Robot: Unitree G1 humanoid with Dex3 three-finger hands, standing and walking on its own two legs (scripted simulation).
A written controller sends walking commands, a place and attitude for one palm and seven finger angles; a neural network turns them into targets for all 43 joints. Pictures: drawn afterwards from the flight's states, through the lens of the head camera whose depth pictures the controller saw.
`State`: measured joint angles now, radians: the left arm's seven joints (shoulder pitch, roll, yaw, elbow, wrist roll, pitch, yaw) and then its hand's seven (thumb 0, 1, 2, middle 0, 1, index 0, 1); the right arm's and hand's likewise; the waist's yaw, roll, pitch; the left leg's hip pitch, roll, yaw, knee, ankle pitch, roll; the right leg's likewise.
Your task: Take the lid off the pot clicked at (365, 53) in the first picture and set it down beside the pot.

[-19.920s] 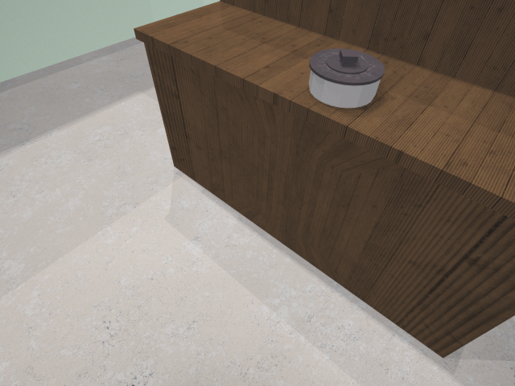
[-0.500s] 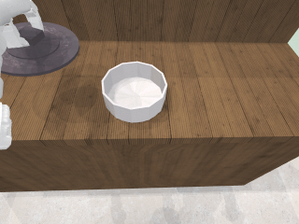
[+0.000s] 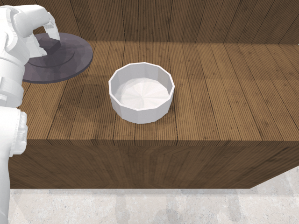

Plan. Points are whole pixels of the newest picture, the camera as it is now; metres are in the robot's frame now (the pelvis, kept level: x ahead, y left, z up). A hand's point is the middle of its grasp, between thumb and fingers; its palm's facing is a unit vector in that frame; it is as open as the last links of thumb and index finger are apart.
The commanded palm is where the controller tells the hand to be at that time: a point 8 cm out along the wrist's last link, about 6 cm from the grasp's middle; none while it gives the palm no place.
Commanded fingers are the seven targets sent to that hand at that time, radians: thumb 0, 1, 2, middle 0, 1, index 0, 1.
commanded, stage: lower the lid onto the table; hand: left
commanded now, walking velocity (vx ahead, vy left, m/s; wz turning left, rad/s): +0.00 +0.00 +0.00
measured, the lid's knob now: (47, 45) +0.52 +0.24 +0.19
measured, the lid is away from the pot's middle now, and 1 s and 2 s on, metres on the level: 0.24 0.23 0.23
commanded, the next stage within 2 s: none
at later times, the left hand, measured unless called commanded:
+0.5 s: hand (49, 60) +0.48 +0.23 +0.18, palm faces -0.40 -0.06 -0.92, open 8.0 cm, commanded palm +0.50 +0.23 +0.24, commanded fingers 0.00 0.56 1.09 -0.95 -1.10 -0.77 -1.00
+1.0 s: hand (48, 72) +0.47 +0.24 +0.14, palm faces -0.45 -0.07 -0.89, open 8.0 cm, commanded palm +0.51 +0.24 +0.21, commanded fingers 0.00 0.56 1.09 -0.95 -1.10 -0.77 -1.00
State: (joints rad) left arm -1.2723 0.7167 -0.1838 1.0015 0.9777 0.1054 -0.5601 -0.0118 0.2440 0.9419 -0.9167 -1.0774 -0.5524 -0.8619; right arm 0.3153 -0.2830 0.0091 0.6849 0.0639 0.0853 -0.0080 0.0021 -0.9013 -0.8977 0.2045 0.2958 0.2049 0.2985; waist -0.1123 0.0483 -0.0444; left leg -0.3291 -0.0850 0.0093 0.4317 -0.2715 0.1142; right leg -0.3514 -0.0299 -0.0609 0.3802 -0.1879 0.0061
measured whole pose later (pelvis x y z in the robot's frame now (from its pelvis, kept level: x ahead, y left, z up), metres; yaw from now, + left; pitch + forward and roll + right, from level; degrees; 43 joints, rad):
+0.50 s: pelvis -0.01 -0.02 +0.00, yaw +0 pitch +10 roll -2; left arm -1.25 0.71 -0.18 1.10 0.98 0.03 -0.52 -0.01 0.25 0.94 -0.92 -1.08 -0.55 -0.86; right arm 0.35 -0.29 0.01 0.71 0.07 0.09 -0.04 0.00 -0.90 -0.90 0.20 0.30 0.20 0.30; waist -0.13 0.04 -0.03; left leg -0.36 -0.07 0.01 0.47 -0.28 0.09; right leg -0.38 -0.01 -0.05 0.40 -0.19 0.02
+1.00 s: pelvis -0.01 -0.02 +0.00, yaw -1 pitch +10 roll -2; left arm -1.20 0.76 -0.17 1.18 0.97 -0.04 -0.48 -0.01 0.25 0.94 -0.92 -1.08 -0.55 -0.86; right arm 0.35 -0.30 0.01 0.73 0.08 0.10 -0.07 0.00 -0.90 -0.90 0.20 0.30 0.21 0.30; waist -0.14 0.02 -0.04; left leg -0.39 -0.05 0.02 0.50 -0.29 0.09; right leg -0.40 0.01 -0.04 0.41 -0.19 0.01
